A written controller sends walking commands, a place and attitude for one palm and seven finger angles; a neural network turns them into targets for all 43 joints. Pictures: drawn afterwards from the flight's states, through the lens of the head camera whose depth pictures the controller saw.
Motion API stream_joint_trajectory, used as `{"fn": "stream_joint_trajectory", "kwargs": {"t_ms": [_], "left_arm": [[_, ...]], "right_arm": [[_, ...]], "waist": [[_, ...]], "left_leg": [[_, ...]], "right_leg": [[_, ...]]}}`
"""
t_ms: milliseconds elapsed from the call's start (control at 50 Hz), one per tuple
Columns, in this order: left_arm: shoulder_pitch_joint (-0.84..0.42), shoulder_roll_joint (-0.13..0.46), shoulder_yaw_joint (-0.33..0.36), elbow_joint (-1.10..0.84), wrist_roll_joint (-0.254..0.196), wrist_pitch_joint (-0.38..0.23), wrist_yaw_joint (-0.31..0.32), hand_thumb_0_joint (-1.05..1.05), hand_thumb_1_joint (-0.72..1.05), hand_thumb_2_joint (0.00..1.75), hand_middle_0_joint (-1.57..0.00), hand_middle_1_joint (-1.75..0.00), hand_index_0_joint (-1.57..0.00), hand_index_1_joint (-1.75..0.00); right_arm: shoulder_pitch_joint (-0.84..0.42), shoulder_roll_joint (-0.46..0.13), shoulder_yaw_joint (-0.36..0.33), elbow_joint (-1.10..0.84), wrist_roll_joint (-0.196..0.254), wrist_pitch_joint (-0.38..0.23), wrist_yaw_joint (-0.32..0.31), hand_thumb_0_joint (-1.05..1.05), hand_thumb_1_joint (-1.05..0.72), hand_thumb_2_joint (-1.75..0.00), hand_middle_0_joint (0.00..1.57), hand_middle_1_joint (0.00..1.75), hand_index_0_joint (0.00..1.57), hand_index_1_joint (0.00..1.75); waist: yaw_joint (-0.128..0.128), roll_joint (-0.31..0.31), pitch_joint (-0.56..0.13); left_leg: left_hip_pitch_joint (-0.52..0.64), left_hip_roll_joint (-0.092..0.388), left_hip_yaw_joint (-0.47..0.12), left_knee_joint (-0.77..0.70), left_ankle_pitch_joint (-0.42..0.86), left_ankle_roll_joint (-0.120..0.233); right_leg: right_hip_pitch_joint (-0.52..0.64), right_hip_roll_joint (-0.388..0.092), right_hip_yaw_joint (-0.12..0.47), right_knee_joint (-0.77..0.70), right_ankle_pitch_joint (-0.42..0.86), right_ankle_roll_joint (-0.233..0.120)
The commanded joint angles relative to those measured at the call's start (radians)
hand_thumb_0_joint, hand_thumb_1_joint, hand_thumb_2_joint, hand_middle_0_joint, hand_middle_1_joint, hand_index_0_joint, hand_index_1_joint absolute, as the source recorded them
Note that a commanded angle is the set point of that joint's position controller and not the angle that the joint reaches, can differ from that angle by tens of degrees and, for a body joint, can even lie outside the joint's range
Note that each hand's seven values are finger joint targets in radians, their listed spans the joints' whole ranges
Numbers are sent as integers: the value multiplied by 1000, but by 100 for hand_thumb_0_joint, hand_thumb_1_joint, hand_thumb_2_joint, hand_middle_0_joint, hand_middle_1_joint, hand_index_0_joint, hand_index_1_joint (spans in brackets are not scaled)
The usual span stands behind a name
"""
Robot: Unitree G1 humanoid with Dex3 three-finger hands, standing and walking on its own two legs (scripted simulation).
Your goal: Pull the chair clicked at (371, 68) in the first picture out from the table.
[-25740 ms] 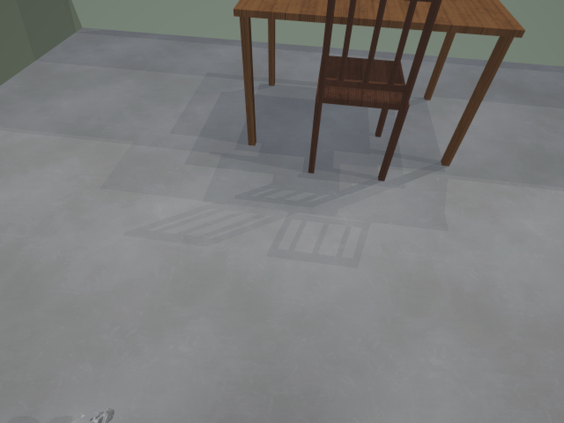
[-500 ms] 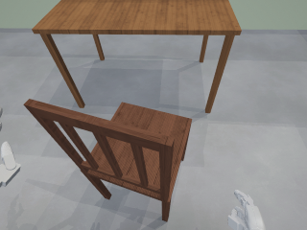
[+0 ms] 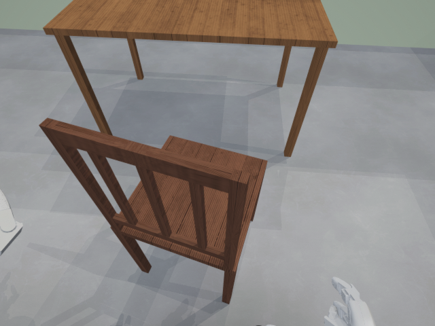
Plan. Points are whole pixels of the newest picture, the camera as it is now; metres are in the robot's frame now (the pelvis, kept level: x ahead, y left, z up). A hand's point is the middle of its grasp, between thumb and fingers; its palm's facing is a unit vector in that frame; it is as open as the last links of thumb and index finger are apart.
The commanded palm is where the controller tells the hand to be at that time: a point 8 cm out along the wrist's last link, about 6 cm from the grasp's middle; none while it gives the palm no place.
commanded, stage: step back with the hand held close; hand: left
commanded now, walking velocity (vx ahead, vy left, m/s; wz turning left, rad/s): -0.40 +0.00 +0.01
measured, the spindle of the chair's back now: (157, 205) +0.37 +0.17 -0.06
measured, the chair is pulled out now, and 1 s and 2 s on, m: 0.61 0.61 0.61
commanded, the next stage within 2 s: stop stepping back and stand still in 1.18 s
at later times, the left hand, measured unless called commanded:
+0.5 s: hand (10, 231) +0.20 +0.27 +0.17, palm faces +0.46 -0.73 -0.50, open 7.4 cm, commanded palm +0.13 +0.31 +0.19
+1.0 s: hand out of the picture +0.16 +0.28 +0.17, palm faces +0.46 -0.73 -0.51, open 7.4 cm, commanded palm +0.09 +0.30 +0.19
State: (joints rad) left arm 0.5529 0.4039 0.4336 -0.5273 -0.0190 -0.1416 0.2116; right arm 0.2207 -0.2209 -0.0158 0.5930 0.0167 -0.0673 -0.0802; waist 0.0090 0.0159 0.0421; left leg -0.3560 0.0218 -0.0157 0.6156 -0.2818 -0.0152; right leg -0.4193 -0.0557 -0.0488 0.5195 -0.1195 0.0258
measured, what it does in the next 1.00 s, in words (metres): lifts its right foot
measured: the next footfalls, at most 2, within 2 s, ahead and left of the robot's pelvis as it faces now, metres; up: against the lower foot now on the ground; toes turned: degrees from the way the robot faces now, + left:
right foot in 1.12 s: -0.04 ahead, -0.15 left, +0.00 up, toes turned +1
left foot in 1.36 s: -0.06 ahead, +0.10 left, +0.00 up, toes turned +0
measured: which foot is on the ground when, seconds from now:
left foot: down 0.00-1.00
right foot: down 0.00-0.90, up 0.92-1.00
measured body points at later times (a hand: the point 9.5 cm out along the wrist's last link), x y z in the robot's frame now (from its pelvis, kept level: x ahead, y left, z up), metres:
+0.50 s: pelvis -0.01 +0.00 +0.00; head +0.03 +0.01 +0.45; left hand +0.17 +0.31 +0.20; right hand +0.17 -0.24 -0.09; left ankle +0.03 +0.13 -0.73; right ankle +0.09 -0.14 -0.73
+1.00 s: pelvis -0.04 +0.00 +0.00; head +0.00 +0.02 +0.45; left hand +0.13 +0.32 +0.20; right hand +0.13 -0.23 -0.08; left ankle +0.00 +0.12 -0.73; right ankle -0.01 -0.14 -0.70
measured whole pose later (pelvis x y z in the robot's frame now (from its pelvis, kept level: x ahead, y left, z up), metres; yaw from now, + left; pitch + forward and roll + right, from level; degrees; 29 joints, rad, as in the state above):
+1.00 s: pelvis -0.04 +0.00 +0.00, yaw +2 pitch +2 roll -2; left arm 0.58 0.45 0.50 -0.56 -0.04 -0.22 0.19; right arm 0.18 -0.17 -0.03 0.64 -0.01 -0.11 -0.07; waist -0.01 0.00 0.04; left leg -0.41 0.04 -0.04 0.62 -0.26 -0.01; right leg -0.46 0.01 -0.02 0.80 -0.40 0.02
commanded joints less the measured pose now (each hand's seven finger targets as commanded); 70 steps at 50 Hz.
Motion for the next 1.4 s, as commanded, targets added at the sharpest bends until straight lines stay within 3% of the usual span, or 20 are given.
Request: {"fn": "stream_joint_trajectory", "kwargs": {"t_ms": [0,240,380,480,580,680,740,800,860,900,960,1000,1080,1120,1160,1180,1260,1300,1340,1380], "left_arm": [[-18,191,152,-220,-6,-67,26,0,90,90,-20,-30,-20,-30],[20,201,189,-230,-13,-88,20,0,90,90,-20,-30,-20,-30],[4,196,157,-234,-12,-95,22,0,90,90,-20,-30,-20,-30],[0,182,166,-240,4,-111,23,0,90,90,-20,-30,-20,-30],[-3,174,160,-261,-5,-126,5,0,90,90,-20,-30,-20,-30],[-17,180,146,-305,-17,-139,-2,0,90,90,-20,-30,-20,-30],[6,255,202,-249,-20,-122,21,0,90,90,-20,-30,-20,-30],[34,222,198,-218,-14,-119,17,0,90,90,-20,-30,-20,-30],[69,193,190,-239,-15,-147,7,0,90,90,-20,-30,-20,-30],[12,196,196,-248,-23,-145,1,0,90,90,-20,-30,-20,-30],[1,147,109,-299,-32,-148,-15,0,90,90,-20,-30,-20,-30],[14,144,95,-310,-34,-157,-26,0,90,90,-20,-30,-20,-30],[19,199,154,-280,-32,-179,-38,0,90,90,-20,-30,-20,-30],[12,207,167,-263,-28,-187,-43,0,90,90,-20,-30,-20,-30],[67,217,162,-213,-46,-176,-44,0,90,90,-20,-30,-20,-30],[79,217,170,-189,-54,-169,-36,0,90,90,-20,-30,-20,-30],[110,199,190,-142,-32,-151,-16,0,90,90,-20,-30,-20,-30],[137,190,166,-158,-44,-136,-11,0,90,90,-20,-30,-20,-30],[116,204,155,-224,-49,-136,-14,0,90,90,-20,-30,-20,-30],[76,216,155,-256,-43,-116,-13,0,90,90,-20,-30,-20,-30]], "right_arm": [[-102,-117,-51,-150,-6,-63,-6,0,-90,-90,20,30,20,30],[-101,-104,-66,-127,-6,-70,-13,0,-90,-90,20,30,20,30],[-93,-103,-61,-114,-20,-56,-2,0,-90,-90,20,30,20,30],[-120,-117,-52,-141,-13,-60,-17,0,-90,-90,20,30,20,30],[-106,-106,-55,-132,-14,-100,-18,0,-90,-90,20,30,20,30],[-78,-98,-63,-111,-18,-114,-2,0,-90,-90,20,30,20,30],[-75,-89,-78,-77,-24,-83,9,0,-90,-90,20,30,20,30],[-115,-62,-46,-94,-24,-58,8,0,-90,-90,20,30,20,30],[-127,-105,-54,-111,-20,-59,-9,0,-90,-90,20,30,20,30],[-131,-96,-57,-116,-30,-91,-14,0,-90,-90,20,30,20,30],[-82,-102,-73,-75,-32,-126,10,0,-90,-90,20,30,20,30],[-74,-106,-68,-59,-33,-149,28,0,-90,-90,20,30,20,30],[-108,-103,-51,-48,-41,-152,27,0,-90,-90,20,30,20,30],[-97,-100,-51,-69,-32,-136,24,0,-90,-90,20,30,20,30],[-76,-87,-75,-91,-11,-113,25,0,-90,-90,20,30,20,30],[-111,-79,-75,-96,-9,-102,25,0,-90,-90,20,30,20,30],[-160,-34,-28,-107,-17,-72,0,0,-90,-90,20,30,20,30],[-118,-68,-36,-127,-3,-56,-5,0,-90,-90,20,30,20,30],[-120,-113,-62,-147,9,-69,-6,0,-90,-90,20,30,20,30],[-132,-92,-35,-151,-3,-92,-6,0,-90,-90,20,30,20,30]], "waist": [[7,29,-138],[0,66,-191],[-11,-83,-175],[-6,162,-126],[-2,178,-125],[-11,32,-210],[-8,-153,-225],[-13,-176,-190],[-10,143,-150],[-27,297,-119],[-12,203,-159],[-4,242,-195],[8,217,-200],[1,88,-228],[-19,-164,-269],[-5,-166,-237],[-18,-180,-191],[-30,-117,-216],[-11,87,-205],[-14,263,-158]], "left_leg": [[-205,86,-70,-175,-134,53],[-242,118,-92,-147,-12,51],[-87,31,-48,-38,-158,26],[-326,167,-151,-290,-247,85],[-320,190,-162,-212,37,90],[-166,64,-56,-5,-41,28],[-35,-19,-17,231,-189,-9],[22,12,-41,85,-154,9],[-68,232,-224,-284,67,100],[-290,345,-288,-369,14,171],[85,288,-190,-177,612,149],[204,270,-187,-152,709,128],[152,231,-161,-114,513,80],[76,155,-78,-50,370,29],[16,7,12,174,23,-26],[-44,-11,-32,301,-157,-23],[-65,11,-46,43,-141,-18],[72,37,-18,-217,112,7],[129,193,-159,-268,298,71],[-35,224,-207,-331,64,99]], "right_leg": [[261,-63,114,-42,-99,-32],[321,-58,93,78,142,-43],[107,-155,180,-166,-168,-94],[292,1,48,80,-158,-14],[323,7,46,169,89,-21],[209,-104,190,1,168,-89],[55,-285,352,-246,-125,-186],[41,-236,213,-178,-63,-153],[108,13,32,138,-113,-16],[176,57,71,463,-343,-12],[20,35,52,273,-329,-17],[48,33,32,101,-248,-28],[207,38,1,-169,-26,-26],[273,2,22,-141,202,-49],[204,-231,248,-157,390,-171],[162,-313,293,-189,339,-225],[241,-202,134,-87,410,-161],[248,-115,88,-2,225,-78],[176,-5,48,45,-92,-11],[207,13,38,98,-305,-5]]}}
